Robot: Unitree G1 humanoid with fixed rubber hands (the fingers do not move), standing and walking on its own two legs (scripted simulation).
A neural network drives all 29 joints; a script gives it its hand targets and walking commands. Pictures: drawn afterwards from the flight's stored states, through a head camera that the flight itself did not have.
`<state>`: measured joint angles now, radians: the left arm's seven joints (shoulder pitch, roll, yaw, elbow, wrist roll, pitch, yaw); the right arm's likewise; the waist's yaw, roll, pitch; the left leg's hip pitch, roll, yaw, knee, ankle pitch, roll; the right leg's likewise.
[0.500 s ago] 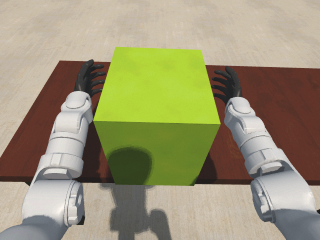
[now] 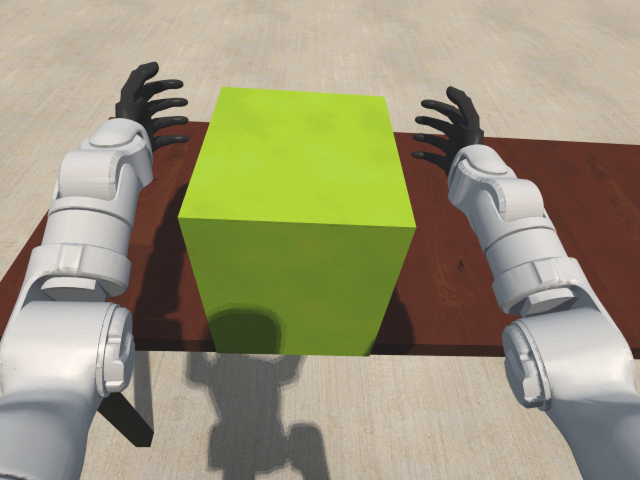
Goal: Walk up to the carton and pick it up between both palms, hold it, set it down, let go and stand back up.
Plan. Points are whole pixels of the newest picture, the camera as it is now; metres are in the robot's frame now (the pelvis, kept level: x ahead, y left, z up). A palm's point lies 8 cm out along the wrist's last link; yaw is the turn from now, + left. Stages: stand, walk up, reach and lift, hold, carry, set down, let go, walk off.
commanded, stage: set down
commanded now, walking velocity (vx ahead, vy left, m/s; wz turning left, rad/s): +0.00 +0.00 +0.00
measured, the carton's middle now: (298, 227) +0.43 +0.03 +0.08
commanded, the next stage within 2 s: none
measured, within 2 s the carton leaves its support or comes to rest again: neither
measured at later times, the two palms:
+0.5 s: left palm (132, 140) +0.42 +0.22 +0.22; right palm (489, 167) +0.41 -0.18 +0.21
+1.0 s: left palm (140, 222) +0.35 +0.21 +0.16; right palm (495, 244) +0.34 -0.19 +0.16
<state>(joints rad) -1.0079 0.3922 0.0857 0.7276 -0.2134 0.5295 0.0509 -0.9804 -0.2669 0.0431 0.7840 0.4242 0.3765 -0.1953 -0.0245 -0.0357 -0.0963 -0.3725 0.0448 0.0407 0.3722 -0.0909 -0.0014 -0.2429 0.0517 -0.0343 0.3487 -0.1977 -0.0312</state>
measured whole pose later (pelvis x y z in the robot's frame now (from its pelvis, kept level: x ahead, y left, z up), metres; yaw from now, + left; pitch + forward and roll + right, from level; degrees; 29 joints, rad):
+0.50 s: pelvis +0.00 +0.01 +0.00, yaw -1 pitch +1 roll -1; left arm -0.93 0.37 0.11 0.64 -0.18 0.65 0.02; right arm -0.93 -0.36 0.11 0.76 0.51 0.46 -0.14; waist -0.03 -0.02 -0.07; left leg -0.26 0.03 0.07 0.34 -0.09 0.02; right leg -0.14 0.04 0.00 0.30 -0.18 -0.01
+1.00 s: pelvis -0.01 +0.02 +0.00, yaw -2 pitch -1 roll -1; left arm -0.48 0.27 0.15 0.08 -0.16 0.74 0.06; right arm -0.48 -0.27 -0.01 0.24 0.37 0.45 -0.16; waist -0.03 -0.02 -0.01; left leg -0.23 0.03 0.09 0.33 -0.09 0.02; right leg -0.13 0.03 0.01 0.34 -0.19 -0.01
